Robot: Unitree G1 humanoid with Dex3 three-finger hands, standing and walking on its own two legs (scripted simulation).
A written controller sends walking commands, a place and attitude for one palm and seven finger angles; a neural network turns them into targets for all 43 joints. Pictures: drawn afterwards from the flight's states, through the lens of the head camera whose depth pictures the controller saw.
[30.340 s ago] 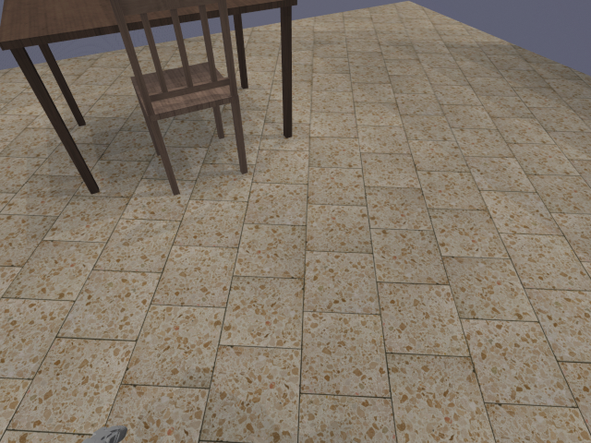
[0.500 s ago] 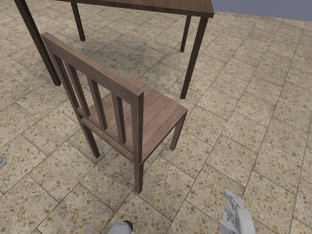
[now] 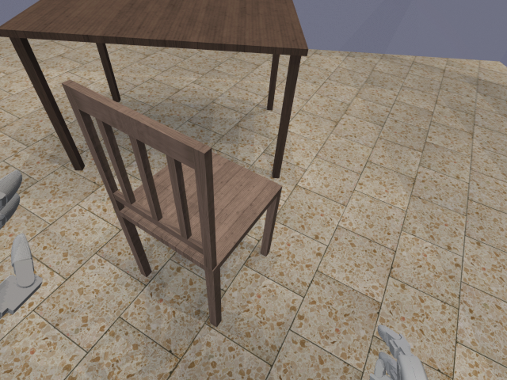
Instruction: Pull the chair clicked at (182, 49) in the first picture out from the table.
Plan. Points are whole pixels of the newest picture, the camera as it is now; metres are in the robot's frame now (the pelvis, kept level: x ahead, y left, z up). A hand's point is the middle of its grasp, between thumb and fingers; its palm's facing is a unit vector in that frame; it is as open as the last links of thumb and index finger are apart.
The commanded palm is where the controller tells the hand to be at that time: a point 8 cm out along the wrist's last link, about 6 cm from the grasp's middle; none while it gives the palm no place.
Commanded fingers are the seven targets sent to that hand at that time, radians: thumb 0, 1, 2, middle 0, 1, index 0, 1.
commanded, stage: stop stepping back and stand still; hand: left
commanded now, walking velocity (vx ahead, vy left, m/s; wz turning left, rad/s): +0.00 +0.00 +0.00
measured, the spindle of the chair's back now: (148, 181) +0.58 +0.28 -0.09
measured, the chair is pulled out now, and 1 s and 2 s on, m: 0.56 0.56 0.56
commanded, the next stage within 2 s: let the arm hang, fingers relaxed in 0.28 s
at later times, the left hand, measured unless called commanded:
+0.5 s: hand (82, 316) +0.21 +0.26 +0.00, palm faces +0.16 -0.88 -0.44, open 7.4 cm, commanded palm none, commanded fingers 0.00 0.90 0.90 -0.20 -0.30 -0.20 -0.30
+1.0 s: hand out of the picture -0.07 +0.19 -0.17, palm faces +0.06 -0.97 -0.25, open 7.3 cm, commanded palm none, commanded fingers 0.00 0.90 0.90 -0.20 -0.30 -0.20 -0.30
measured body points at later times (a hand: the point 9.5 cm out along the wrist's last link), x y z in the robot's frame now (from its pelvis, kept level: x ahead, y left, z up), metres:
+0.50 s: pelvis -0.01 +0.01 -0.01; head +0.00 +0.00 +0.44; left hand +0.20 +0.31 +0.03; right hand +0.14 -0.24 -0.12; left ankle +0.04 +0.12 -0.74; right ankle -0.01 -0.12 -0.74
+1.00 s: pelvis +0.00 +0.00 +0.00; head +0.01 -0.01 +0.45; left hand -0.07 +0.24 -0.15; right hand +0.01 -0.23 -0.17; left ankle +0.04 +0.12 -0.74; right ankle -0.01 -0.12 -0.74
